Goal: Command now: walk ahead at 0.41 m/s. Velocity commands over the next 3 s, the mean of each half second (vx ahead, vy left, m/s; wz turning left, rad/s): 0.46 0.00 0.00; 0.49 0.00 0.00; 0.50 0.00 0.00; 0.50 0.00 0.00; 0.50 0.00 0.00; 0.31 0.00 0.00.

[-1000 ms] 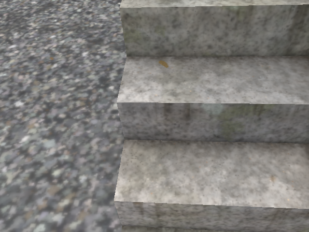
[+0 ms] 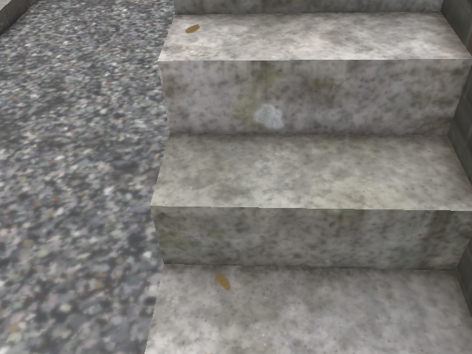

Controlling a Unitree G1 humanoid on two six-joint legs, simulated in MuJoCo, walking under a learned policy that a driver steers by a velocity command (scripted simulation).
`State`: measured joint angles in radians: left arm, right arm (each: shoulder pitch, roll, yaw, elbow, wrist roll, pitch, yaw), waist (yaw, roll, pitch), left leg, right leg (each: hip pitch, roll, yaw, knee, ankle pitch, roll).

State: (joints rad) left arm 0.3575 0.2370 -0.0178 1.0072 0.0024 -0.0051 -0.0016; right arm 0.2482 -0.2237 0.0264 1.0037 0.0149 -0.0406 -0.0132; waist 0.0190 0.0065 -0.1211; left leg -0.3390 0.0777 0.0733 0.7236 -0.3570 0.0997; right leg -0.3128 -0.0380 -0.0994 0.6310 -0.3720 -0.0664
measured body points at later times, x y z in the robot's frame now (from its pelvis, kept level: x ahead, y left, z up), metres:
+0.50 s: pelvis +0.20 -0.02 +0.16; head +0.16 -0.03 +0.61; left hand +0.30 +0.22 +0.04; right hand +0.27 -0.26 +0.03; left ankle +0.25 +0.07 -0.53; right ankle +0.12 -0.17 -0.28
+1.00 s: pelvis +0.39 -0.09 +0.34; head +0.38 -0.09 +0.79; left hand +0.38 +0.15 +0.19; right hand +0.48 -0.34 +0.22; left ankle +0.33 +0.05 -0.12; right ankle +0.36 -0.20 -0.34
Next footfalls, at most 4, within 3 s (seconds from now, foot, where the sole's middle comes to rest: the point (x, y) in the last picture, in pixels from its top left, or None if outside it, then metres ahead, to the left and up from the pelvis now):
0.36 left None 0.29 0.07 -0.56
0.80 right None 0.41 -0.21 -0.37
1.32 left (225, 307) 0.53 0.08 -0.37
1.78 right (334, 163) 0.77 -0.17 -0.17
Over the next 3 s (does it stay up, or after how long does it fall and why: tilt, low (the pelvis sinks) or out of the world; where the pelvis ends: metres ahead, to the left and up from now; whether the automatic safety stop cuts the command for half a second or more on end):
stays up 1.01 -0.11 0.80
